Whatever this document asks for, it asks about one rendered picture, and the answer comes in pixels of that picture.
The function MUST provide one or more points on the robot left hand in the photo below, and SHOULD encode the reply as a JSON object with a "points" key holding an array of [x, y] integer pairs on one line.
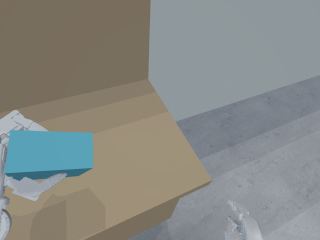
{"points": [[26, 187]]}

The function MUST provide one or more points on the robot right hand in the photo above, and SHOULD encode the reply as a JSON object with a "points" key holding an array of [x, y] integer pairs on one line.
{"points": [[246, 230]]}

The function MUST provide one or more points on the table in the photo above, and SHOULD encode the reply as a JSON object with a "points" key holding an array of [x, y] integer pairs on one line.
{"points": [[83, 66]]}

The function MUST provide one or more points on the sponge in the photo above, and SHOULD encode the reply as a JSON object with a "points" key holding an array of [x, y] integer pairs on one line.
{"points": [[42, 154]]}

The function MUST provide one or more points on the left robot forearm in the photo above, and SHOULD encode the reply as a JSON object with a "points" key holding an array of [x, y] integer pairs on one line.
{"points": [[5, 217]]}

